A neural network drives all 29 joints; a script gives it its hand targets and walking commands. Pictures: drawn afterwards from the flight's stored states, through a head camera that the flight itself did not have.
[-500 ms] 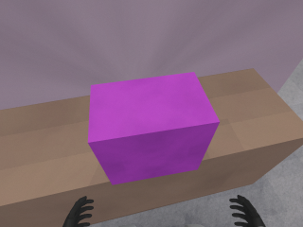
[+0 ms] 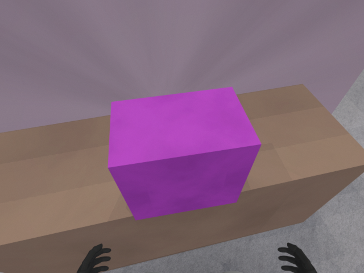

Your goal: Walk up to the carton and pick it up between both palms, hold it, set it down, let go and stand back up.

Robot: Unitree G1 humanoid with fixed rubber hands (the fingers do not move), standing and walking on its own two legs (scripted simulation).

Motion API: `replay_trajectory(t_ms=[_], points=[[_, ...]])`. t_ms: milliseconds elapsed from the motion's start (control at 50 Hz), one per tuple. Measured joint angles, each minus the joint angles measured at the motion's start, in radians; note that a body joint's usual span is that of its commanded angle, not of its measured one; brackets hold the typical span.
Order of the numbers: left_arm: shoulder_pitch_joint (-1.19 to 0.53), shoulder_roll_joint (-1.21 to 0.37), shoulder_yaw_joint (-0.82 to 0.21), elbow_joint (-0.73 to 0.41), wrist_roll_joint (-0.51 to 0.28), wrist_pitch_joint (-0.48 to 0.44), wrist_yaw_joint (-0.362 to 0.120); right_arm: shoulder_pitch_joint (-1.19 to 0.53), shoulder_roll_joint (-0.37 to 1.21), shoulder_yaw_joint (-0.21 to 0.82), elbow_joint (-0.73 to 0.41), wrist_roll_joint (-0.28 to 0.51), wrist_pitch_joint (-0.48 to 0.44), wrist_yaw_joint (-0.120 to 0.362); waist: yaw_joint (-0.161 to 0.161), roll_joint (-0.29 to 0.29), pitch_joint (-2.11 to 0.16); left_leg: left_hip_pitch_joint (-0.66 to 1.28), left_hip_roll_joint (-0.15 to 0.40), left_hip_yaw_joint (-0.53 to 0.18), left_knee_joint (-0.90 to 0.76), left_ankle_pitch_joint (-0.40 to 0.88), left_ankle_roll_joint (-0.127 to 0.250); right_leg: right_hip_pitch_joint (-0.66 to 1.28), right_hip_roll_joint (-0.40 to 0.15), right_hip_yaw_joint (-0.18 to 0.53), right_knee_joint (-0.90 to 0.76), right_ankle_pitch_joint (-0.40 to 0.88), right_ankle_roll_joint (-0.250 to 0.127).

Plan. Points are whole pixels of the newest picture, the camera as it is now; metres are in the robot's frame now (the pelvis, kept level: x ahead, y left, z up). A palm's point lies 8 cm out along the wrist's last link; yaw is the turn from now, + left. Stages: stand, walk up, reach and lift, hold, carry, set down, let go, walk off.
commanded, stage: stand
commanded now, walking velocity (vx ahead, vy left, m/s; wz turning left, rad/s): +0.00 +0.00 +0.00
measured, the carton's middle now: (180, 157) +0.39 +0.03 -0.02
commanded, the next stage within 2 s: walk up in 0.32 s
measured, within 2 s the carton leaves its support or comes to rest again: neither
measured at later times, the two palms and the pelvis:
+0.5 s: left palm out of the picture +0.11 +0.24 -0.10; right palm out of the picture +0.10 -0.25 -0.09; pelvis +0.00 +0.00 +0.00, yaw +0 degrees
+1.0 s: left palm out of the picture +0.10 +0.25 -0.10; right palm (309, 265) +0.14 -0.25 -0.09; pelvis +0.01 -0.01 +0.00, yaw +7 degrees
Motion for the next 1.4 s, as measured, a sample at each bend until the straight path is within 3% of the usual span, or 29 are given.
replay_trajectory(t_ms=[540,1400], points=[[0.011,0.008,-0.007,0.018,0.000,0.003,0.002,0.013,-0.007,0.007,0.016,0.001,0.000,-0.003,-0.002,0.000,-0.006,0.006,-0.001,-0.005,-0.017,0.010,-0.001,0.008,-0.001,-0.005,-0.017,0.008,-0.001],[-0.010,0.064,-0.008,0.021,0.006,0.041,-0.007,0.035,-0.031,-0.011,-0.065,-0.002,0.004,-0.017,0.019,-0.008,0.000,-0.069,-0.062,-0.188,0.084,-0.016,-0.025,0.021,-0.049,-0.190,0.054,-0.076,-0.025]])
